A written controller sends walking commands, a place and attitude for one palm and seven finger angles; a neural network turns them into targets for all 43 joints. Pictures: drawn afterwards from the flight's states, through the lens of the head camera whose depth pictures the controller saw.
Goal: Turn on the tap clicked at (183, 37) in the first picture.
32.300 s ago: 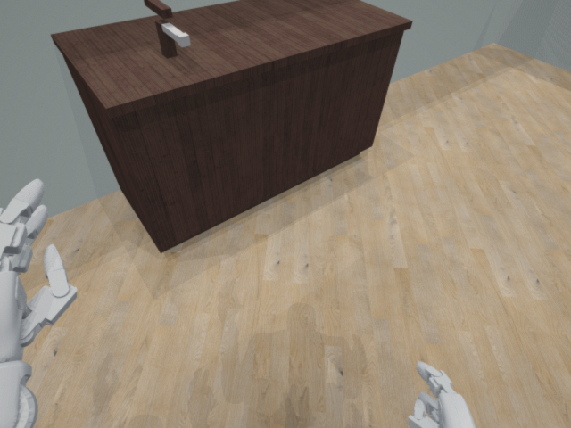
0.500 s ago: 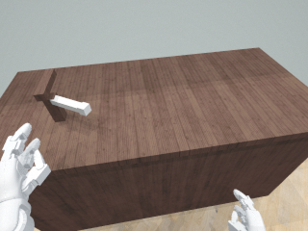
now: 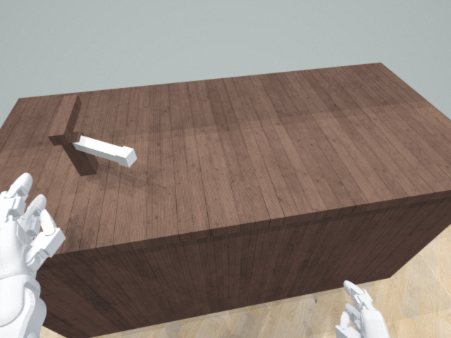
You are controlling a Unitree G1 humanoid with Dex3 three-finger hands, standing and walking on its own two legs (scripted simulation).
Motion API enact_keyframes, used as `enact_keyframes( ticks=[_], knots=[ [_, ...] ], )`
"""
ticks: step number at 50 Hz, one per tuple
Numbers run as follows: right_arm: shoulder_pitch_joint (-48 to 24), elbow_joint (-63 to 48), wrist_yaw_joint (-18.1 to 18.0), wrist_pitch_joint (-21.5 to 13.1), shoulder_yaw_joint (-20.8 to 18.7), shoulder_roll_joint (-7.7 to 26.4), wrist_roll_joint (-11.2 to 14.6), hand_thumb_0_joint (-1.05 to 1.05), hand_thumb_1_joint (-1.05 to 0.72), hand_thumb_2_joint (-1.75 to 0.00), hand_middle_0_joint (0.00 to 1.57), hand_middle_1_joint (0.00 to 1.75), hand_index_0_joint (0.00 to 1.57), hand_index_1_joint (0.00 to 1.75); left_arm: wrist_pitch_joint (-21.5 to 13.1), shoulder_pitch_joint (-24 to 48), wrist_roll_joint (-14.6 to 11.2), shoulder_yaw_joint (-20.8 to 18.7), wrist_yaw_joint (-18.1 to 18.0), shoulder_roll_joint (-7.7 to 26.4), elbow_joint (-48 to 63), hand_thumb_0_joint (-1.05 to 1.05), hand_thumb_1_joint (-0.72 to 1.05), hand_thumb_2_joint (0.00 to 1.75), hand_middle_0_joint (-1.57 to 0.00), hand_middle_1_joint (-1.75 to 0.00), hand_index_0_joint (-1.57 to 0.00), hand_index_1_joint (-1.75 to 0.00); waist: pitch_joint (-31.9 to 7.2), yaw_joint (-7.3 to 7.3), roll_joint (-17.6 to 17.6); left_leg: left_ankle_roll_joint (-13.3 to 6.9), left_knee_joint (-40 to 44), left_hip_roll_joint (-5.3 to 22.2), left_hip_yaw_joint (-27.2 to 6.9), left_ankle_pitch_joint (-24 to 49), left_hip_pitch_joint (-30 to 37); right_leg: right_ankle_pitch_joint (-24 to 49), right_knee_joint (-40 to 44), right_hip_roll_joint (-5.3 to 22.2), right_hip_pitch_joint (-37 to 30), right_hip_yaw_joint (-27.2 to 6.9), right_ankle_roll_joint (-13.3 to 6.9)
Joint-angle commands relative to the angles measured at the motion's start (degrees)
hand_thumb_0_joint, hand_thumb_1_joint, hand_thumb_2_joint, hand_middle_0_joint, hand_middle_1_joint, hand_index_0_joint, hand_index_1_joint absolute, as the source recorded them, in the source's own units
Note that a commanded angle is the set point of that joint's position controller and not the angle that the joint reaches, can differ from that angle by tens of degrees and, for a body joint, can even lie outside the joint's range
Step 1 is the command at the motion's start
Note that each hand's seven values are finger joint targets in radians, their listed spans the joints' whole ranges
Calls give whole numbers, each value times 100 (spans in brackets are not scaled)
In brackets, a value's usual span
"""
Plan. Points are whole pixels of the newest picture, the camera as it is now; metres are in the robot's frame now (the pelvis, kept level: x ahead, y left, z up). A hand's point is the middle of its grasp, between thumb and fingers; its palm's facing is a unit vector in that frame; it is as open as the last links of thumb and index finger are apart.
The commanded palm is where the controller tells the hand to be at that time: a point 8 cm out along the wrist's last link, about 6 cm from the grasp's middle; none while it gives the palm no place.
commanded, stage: reach beside the lever's end, fingers flat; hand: left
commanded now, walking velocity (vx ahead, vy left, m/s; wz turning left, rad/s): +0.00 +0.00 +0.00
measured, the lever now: (126, 156) +0.42 +0.25 +0.09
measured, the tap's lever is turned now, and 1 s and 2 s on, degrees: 58 58 58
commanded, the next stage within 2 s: push the lever round in 1.30 s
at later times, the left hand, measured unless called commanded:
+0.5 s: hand (50, 219) +0.26 +0.32 +0.10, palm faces +0.53 -0.84 -0.10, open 7.7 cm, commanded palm +0.22 +0.36 +0.09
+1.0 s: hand (47, 201) +0.30 +0.36 +0.08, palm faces +0.52 -0.84 -0.11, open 7.8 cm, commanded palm +0.25 +0.40 +0.08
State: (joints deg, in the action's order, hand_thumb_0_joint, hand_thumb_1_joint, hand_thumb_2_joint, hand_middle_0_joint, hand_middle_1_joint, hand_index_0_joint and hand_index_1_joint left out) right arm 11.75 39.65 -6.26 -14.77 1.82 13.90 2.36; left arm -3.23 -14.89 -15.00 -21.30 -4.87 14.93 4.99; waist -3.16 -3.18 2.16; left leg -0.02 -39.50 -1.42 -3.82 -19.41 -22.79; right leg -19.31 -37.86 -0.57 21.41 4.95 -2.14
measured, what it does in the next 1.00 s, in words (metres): stands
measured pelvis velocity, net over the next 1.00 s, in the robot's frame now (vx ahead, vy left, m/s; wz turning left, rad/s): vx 0.00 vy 0.00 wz -0.03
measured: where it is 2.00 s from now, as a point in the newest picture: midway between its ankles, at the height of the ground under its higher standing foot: outside the picture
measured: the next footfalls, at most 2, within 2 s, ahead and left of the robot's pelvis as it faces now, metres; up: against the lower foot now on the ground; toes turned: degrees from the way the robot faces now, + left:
none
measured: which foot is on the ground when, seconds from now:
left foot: down 0.00-1.00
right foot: down 0.00-1.00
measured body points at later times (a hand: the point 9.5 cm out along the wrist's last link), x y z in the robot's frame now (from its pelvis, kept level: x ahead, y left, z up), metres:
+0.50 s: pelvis +0.00 +0.00 +0.00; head +0.01 -0.01 +0.45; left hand +0.22 +0.36 +0.10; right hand +0.16 -0.24 -0.09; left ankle +0.01 +0.12 -0.72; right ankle +0.01 -0.09 -0.72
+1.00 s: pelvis +0.00 +0.00 -0.01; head +0.04 +0.00 +0.44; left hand +0.27 +0.40 +0.09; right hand +0.11 -0.27 -0.11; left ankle +0.01 +0.12 -0.72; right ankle +0.01 -0.09 -0.72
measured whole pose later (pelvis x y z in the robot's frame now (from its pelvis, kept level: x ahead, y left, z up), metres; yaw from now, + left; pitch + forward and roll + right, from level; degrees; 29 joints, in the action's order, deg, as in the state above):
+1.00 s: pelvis +0.00 +0.00 -0.01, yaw -1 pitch +8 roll -2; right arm 15.8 39.5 -5.4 -8.2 0.6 15.7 2.1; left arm -11.5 6.8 -13.9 -35.0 6.3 26.9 -30.7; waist -4.2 0.4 1.5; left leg -0.1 -44.3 -0.1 -3.2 -21.0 -31.4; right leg -19.5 -41.0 -1.9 29.7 4.4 -2.2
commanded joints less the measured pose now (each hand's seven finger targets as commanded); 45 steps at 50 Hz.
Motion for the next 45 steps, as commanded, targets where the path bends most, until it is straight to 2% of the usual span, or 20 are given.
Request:
enact_keyframes(
  ticks=[1,5,7,10,13,20,22,24,25,26,30,33,36,38,39,40,41,42,44,45],
  knots=[
    [-617,-808,-109,-304,-263,724,-10,0,-90,-90,20,30,20,30,-518,1316,79,-469,51,1265,965,0,90,90,-18,-24,-18,-24,-760,92,143,-67,667,12,-28,816,303,660,638,54,-165,-234,74],
    [-616,-812,-95,-282,-269,726,-18,0,-90,-90,20,30,20,30,-537,1293,115,-687,67,1494,817,0,90,90,-18,-22,-18,-22,-895,-8,351,-22,660,26,-46,1091,349,909,573,44,-294,-211,42],
    [-536,-811,-77,-245,-293,735,-26,0,-90,-90,20,30,20,30,-511,1308,62,-669,107,1414,531,0,90,90,-17,-22,-17,-22,-930,18,86,-12,640,40,-31,1183,315,1043,559,23,-304,-192,59],
    [-560,-817,-70,-172,-301,739,-9,0,-90,-90,20,30,20,30,-522,1344,64,-936,136,1645,421,0,90,90,-17,-21,-17,-21,-920,-37,196,-17,614,30,3,1315,278,1182,544,24,-366,-209,52],
    [-472,-855,-40,-135,-329,743,-26,0,-90,-90,20,30,20,30,-558,1329,19,-888,205,1561,289,0,90,90,-17,-20,-17,-20,-969,-17,145,-24,575,29,22,1392,268,1282,527,10,-347,-209,64],
    [-454,-755,-84,-103,-337,800,-11,0,-90,-90,20,30,20,30,-817,1951,59,-1091,334,1906,-67,0,90,90,-16,-19,-16,-19,-902,96,249,-74,536,30,-18,1075,180,968,507,-11,-152,-243,60],
    [-385,-741,-82,-106,-347,820,-14,0,-90,-90,20,30,20,30,-863,2113,31,-944,432,1810,-227,0,90,90,-16,-18,-16,-18,-952,146,221,-81,501,21,-11,1051,185,987,494,-10,-104,-250,66],
    [-358,-722,-108,-78,-358,855,-21,0,-90,-90,20,30,20,30,-868,2149,-3,-1144,515,2040,-490,0,90,90,-16,-18,-16,-18,-1028,134,124,-113,471,1,7,956,76,941,498,-4,-147,-282,85],
    [-393,-685,-126,-47,-342,848,6,0,-90,-90,20,30,20,30,-884,2265,25,-1323,511,2249,-576,0,90,90,-16,-17,-16,-17,-964,112,265,-113,472,2,9,921,25,907,510,3,-156,-305,76],
    [-356,-697,-127,-28,-322,844,1,0,-90,-90,20,30,20,30,-865,2414,13,-1176,557,2127,-741,0,90,90,-16,-17,-16,-17,-881,171,171,-127,484,-10,-3,800,-44,813,515,7,-87,-299,91],
    [-339,-655,-166,9,-315,883,1,0,-90,-90,20,30,20,30,-924,2923,58,-1376,632,2500,-1075,0,90,90,-15,-16,-15,-16,-917,185,432,-154,452,-11,-6,594,-96,596,536,2,-9,-344,83],
    [-222,-660,-158,50,-327,918,-6,0,-90,-90,20,30,20,30,-965,3148,46,-1292,738,2495,-1499,0,90,90,-15,-15,-15,-15,-1053,249,203,-174,396,-17,-12,560,-179,609,503,-16,0,-353,106],
    [-103,-639,-144,140,-340,956,-12,0,-90,-90,20,30,20,30,-998,3294,96,-1537,805,2837,-1847,0,90,90,-15,-15,-15,-15,-1162,235,270,-182,317,-10,6,731,-272,824,435,-9,-84,-376,106],
    [-65,-691,-122,187,-342,959,-6,0,-90,-90,20,30,20,30,-988,3330,75,-1469,898,2796,-2020,0,90,90,-15,-15,-15,-15,-1213,243,321,-189,274,-12,36,757,-324,881,408,-13,-52,-388,119],
    [3,-671,-119,216,-352,983,-13,0,-90,-90,20,30,20,30,-1017,3413,80,-1587,920,2945,-2142,0,90,90,-15,-15,-15,-15,-1231,249,186,-186,265,-6,8,806,-355,923,371,-34,-51,-361,115],
    [20,-655,-109,250,-365,982,-10,0,-90,-90,20,30,20,30,-1055,3320,121,-1701,906,3028,-2236,0,90,90,-15,-15,-15,-15,-1227,193,284,-194,232,0,36,915,-366,1039,361,-31,-113,-386,114],
    [57,-696,-85,264,-371,979,-23,0,-90,-90,20,30,20,30,-1094,3386,115,-1651,939,3003,-2179,0,90,90,-15,-15,-15,-15,-1366,217,411,-194,196,-7,53,1012,-322,1165,314,-24,-128,-398,118],
    [115,-697,-67,292,-396,986,-28,0,-90,-90,20,30,20,30,-1115,3253,103,-1781,961,3098,-2295,0,90,90,-15,-15,-15,-15,-1415,188,248,-199,170,2,45,1076,-346,1237,295,-44,-152,-386,120],
    [180,-713,-38,334,-407,1000,-33,0,-90,-90,20,30,20,30,-1189,3247,98,-1832,1034,3156,-2358,0,90,90,-15,-15,-15,-15,-1432,183,345,-193,126,2,55,1183,-408,1347,228,-53,-140,-389,115],
    [203,-679,-33,376,-409,1026,-37,0,-90,-90,20,30,20,30,-1210,3184,120,-1982,1028,3296,-2511,0,90,90,-15,-15,-15,-15,-1388,175,247,-207,104,15,45,1230,-461,1394,214,-60,-145,-381,119]
  ],
)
